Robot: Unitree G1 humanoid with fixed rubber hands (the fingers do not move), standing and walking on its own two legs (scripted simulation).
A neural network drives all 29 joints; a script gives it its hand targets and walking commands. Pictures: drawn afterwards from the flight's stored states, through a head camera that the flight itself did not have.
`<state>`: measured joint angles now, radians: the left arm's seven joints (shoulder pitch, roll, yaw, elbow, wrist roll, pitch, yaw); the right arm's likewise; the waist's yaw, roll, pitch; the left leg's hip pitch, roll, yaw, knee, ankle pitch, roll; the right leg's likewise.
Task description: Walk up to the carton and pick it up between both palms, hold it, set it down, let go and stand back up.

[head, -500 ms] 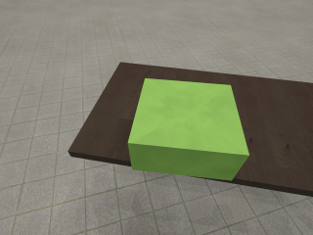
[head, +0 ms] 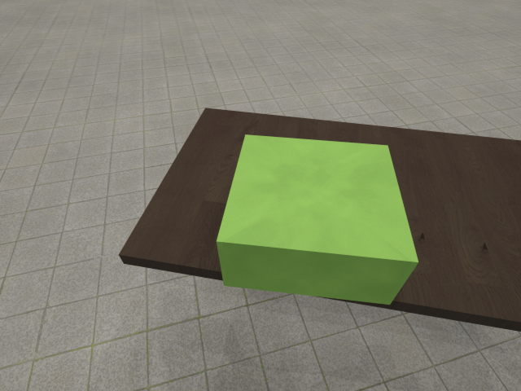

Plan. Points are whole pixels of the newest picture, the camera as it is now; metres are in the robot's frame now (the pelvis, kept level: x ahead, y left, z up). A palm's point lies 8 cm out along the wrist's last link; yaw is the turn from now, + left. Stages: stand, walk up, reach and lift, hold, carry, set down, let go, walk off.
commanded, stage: walk up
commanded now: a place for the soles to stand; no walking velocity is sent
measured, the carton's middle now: (310, 211) +0.47 -0.07 +0.00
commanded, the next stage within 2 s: reach and lift in 1.92 s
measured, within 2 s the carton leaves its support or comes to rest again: neither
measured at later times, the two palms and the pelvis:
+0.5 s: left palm out of the picture -0.01 +0.21 -0.12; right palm out of the picture +0.06 -0.31 -0.12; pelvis -0.01 -0.05 +0.00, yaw +4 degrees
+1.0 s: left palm out of the picture +0.00 +0.22 -0.12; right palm out of the picture +0.08 -0.29 -0.12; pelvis +0.00 -0.04 +0.01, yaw +3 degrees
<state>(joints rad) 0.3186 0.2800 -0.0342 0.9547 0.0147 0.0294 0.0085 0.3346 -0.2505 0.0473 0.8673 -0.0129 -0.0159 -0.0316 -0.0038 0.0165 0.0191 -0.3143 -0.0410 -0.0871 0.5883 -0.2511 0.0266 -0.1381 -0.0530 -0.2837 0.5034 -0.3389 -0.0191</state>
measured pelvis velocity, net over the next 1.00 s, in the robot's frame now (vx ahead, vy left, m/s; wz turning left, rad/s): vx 0.00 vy -0.04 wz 0.04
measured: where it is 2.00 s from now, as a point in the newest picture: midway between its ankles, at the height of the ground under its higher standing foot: outside the picture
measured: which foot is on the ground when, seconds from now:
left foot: down 0.00-1.00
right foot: down 0.00-1.00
